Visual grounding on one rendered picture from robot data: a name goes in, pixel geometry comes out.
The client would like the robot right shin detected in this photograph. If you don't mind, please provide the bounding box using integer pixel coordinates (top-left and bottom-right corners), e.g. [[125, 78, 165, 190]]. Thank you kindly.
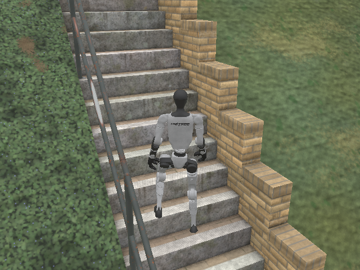
[[189, 190, 197, 226]]

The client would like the left robot forearm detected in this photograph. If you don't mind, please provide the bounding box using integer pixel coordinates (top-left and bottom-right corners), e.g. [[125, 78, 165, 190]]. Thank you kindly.
[[149, 137, 159, 159]]

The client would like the robot right hand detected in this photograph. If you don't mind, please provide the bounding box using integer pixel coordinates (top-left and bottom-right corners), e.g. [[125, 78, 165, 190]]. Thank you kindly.
[[194, 151, 206, 161]]

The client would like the robot left hand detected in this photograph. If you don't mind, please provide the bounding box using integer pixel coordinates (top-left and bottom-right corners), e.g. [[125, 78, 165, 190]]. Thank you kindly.
[[148, 157, 160, 170]]

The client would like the right robot forearm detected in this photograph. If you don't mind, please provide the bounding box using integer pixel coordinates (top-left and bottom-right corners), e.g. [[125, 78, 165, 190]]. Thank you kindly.
[[198, 138, 206, 155]]

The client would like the robot right foot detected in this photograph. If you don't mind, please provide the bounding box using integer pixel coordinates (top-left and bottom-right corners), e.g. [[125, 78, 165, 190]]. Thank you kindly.
[[190, 224, 198, 233]]

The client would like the left robot upper arm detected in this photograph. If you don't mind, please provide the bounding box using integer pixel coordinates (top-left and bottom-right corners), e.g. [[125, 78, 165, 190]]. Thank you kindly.
[[154, 114, 169, 145]]

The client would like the right robot upper arm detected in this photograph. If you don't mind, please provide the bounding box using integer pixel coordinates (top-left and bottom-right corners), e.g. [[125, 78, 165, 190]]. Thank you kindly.
[[192, 114, 204, 145]]

